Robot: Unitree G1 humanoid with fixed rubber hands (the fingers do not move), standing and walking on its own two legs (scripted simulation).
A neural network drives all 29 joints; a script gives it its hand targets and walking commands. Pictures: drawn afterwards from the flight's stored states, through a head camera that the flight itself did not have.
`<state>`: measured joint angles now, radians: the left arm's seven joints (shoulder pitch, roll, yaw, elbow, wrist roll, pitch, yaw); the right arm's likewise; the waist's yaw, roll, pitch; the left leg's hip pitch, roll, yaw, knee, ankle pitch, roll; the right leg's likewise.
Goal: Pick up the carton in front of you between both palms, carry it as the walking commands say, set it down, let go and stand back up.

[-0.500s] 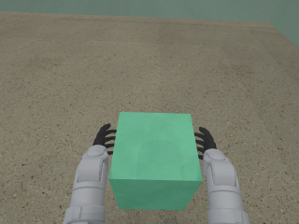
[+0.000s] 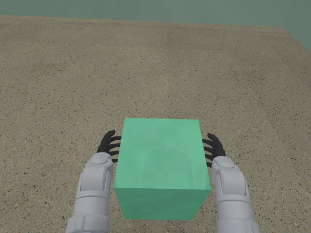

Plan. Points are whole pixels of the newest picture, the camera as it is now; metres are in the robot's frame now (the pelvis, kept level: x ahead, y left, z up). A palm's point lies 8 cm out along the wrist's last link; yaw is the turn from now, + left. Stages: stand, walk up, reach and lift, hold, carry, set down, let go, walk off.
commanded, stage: carry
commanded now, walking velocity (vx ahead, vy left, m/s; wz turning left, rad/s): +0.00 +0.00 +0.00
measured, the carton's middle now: (159, 171) +0.30 +0.00 -0.04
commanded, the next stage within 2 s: hold in 1.78 s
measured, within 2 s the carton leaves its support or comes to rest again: neither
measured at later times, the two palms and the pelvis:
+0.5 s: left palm (106, 160) +0.28 +0.14 +0.05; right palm (222, 165) +0.28 -0.16 +0.04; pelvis -0.01 -0.01 +0.00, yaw +0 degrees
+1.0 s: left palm (110, 155) +0.30 +0.13 +0.05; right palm (223, 161) +0.29 -0.16 +0.04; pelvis +0.00 -0.01 +0.00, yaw +0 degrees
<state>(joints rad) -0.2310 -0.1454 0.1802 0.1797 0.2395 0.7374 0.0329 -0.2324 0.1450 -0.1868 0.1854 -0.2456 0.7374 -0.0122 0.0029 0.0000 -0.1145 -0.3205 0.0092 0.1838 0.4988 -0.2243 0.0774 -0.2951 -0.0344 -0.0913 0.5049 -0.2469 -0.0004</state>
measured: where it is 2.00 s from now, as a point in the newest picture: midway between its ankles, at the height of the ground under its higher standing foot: outside the picture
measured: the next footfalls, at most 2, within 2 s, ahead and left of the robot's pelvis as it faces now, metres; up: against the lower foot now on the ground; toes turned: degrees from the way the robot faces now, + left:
none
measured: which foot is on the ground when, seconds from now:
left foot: down 0.00-1.00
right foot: down 0.00-1.00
